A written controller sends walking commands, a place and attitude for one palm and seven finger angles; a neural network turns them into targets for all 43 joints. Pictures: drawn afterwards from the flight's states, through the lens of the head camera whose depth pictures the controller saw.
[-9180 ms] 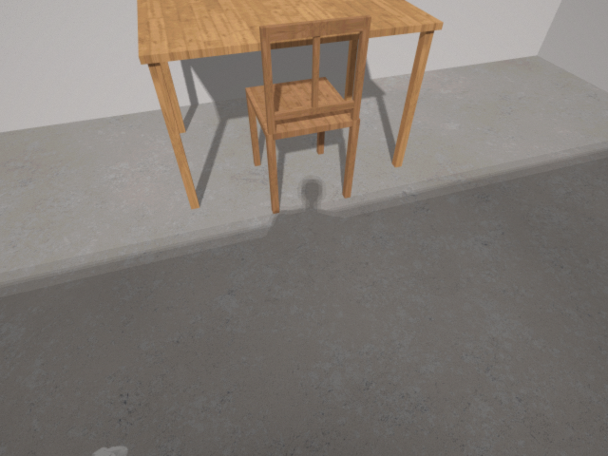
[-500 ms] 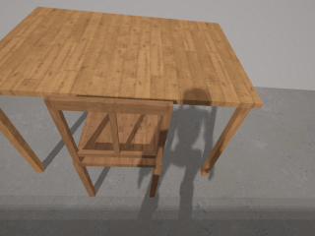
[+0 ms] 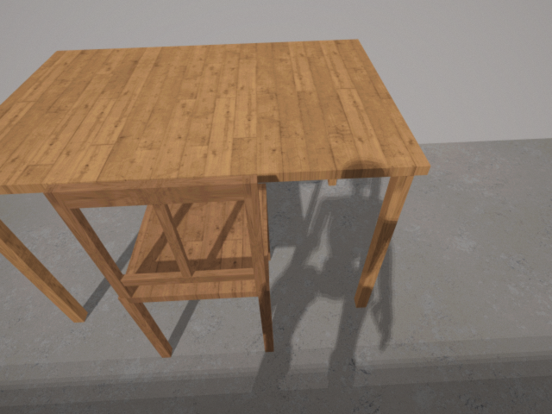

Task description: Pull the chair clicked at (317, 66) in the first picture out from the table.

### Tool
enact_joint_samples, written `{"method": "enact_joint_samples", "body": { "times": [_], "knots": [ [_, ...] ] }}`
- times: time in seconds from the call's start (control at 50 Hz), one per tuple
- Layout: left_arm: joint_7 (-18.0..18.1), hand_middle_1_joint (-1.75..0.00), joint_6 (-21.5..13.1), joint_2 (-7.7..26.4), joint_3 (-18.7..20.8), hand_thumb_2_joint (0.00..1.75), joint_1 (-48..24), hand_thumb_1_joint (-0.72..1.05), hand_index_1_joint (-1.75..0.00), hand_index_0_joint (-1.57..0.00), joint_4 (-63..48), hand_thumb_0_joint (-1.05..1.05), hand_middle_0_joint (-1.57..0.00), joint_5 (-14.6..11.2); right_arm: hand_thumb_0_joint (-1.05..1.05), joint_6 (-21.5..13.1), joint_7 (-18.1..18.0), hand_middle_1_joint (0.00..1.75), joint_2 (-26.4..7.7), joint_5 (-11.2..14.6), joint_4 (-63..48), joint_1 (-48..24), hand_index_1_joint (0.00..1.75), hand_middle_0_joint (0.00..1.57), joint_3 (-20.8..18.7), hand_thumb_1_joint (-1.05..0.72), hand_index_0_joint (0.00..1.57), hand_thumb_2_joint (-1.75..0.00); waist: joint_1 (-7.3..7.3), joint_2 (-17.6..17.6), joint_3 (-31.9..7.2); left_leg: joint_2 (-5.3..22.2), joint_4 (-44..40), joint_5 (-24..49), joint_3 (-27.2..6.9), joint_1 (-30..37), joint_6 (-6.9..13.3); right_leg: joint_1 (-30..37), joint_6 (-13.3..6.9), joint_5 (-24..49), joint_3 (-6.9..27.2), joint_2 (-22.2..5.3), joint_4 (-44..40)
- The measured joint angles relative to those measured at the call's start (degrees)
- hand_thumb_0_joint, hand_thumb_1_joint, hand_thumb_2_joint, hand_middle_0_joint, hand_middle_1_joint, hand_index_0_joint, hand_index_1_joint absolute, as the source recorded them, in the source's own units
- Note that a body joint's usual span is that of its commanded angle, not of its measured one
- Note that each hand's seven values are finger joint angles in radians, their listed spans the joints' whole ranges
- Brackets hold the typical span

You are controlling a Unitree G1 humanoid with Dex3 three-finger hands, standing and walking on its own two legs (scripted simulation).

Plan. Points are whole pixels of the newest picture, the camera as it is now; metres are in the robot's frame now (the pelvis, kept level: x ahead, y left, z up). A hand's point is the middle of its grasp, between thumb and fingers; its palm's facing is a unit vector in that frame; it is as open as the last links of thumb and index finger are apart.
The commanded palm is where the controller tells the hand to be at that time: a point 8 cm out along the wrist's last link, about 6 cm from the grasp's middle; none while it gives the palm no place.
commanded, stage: come to a stop and stand still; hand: left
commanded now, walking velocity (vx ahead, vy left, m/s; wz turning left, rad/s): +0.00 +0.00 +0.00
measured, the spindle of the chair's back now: (175, 242) +0.49 +0.25 -0.11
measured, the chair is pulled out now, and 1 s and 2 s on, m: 0.00 0.00 0.00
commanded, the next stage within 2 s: look again from close up in 0.12 s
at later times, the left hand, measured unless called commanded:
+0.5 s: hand out of the picture +0.00 +0.21 -0.19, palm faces +0.05 -0.98 -0.21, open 7.4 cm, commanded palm none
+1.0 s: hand out of the picture -0.02 +0.27 -0.18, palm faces -0.04 -0.98 -0.20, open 7.4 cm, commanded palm none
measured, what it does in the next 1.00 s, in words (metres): shifts its weight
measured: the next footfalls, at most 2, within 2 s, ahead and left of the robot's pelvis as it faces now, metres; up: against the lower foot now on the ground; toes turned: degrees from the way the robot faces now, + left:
none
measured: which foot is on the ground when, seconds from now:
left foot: down 0.00-1.00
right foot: down 0.00-1.00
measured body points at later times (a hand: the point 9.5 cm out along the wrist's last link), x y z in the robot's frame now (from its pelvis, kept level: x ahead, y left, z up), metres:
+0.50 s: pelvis +0.01 +0.04 -0.01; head +0.01 +0.05 +0.44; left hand +0.00 +0.26 -0.17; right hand +0.06 -0.20 -0.16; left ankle -0.01 +0.14 -0.74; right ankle -0.04 -0.07 -0.74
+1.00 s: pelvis -0.02 +0.09 +0.00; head -0.01 +0.10 +0.45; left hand -0.02 +0.32 -0.16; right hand -0.02 -0.15 -0.15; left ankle -0.01 +0.14 -0.74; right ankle -0.04 -0.07 -0.74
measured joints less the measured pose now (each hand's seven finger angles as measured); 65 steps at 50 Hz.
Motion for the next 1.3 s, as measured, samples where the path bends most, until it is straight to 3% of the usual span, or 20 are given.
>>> {"method": "enact_joint_samples", "body": {
  "times": [0.22,0.3,0.4,0.52,0.8,1.02,1.3],
  "knots": [
    [-0.47,-0.30,0.01,-2.67,-0.48,0.90,3.62,0.91,-0.30,-0.20,1.47,0.01,-0.20,0.06,0.00,-0.24,-0.29,0.30,-0.38,0.13,-0.48,-1.48,0.30,0.20,0.00,-0.91,0.19,-0.90,1.27,-0.03,1.60,0.34,-1.36,0.63,0.00,0.27,-0.15,0.42,-0.25,0.87,-0.01,0.41,-1.75],
    [-0.17,-0.30,-1.38,-2.89,-1.04,0.90,5.03,0.91,-0.30,-0.20,-0.99,0.01,-0.20,0.76,0.00,-0.10,0.15,0.30,-1.67,-0.27,-4.51,-1.43,0.30,0.20,-0.79,-0.90,0.19,-0.90,1.58,1.01,2.41,-0.25,5.56,-2.49,-1.33,-3.92,2.96,-1.72,0.27,-0.08,-0.37,0.55,0.69],
    [0.56,-0.30,-1.14,-2.42,-0.39,0.90,6.55,0.90,-0.30,-0.20,-3.49,0.01,-0.20,1.42,0.00,0.07,-0.15,0.30,-3.38,0.01,-7.58,-2.56,0.30,0.20,-1.99,-0.91,0.19,-0.90,1.81,2.10,1.04,-2.50,13.43,-6.10,-0.32,-7.01,4.89,-3.59,1.16,-1.92,-0.33,0.44,4.04],
    [0.92,-0.30,0.07,0.64,0.09,0.90,4.71,0.90,-0.30,-0.20,-5.30,0.01,-0.20,1.25,0.00,-1.55,-0.02,0.30,-1.61,-0.22,-9.01,-4.60,0.30,0.20,-1.10,-0.91,0.19,-0.90,2.46,-1.98,-0.10,-4.58,10.74,-7.15,1.72,-4.92,6.13,-4.23,3.33,-3.30,0.89,-1.99,6.53],
    [0.03,-0.30,0.50,2.02,-0.52,0.90,2.19,0.91,-0.30,-0.20,-7.31,0.01,-0.20,1.28,-0.01,-1.24,0.81,0.30,-1.79,-0.24,-9.36,-5.45,0.30,0.20,-0.09,-0.92,0.20,-0.90,2.04,-2.64,0.07,-7.27,5.32,-3.09,4.84,-3.46,9.28,-4.53,6.14,0.65,3.80,-4.74,3.43],
    [-0.23,-0.30,0.70,1.42,-0.94,0.90,4.10,0.91,-0.30,-0.20,-4.46,0.01,-0.20,1.15,0.00,-0.70,1.10,0.30,-2.27,0.01,-5.90,-1.97,0.30,0.20,0.14,-0.91,0.20,-0.90,1.45,-2.83,2.10,-8.58,1.10,-0.06,5.80,-2.80,10.22,-5.05,6.90,2.82,4.74,-5.93,1.33],
    [0.05,-0.30,0.12,-0.73,-1.24,0.90,4.61,0.91,-0.30,-0.20,-1.62,0.01,-0.20,1.02,0.00,-0.92,1.14,0.30,-0.71,0.30,-3.12,-1.77,0.30,0.20,0.27,-0.90,0.20,-0.90,1.18,-2.14,2.34,-8.39,-0.10,0.82,6.11,-2.35,9.90,-5.10,6.85,3.45,5.07,-5.73,0.89]
  ]
}}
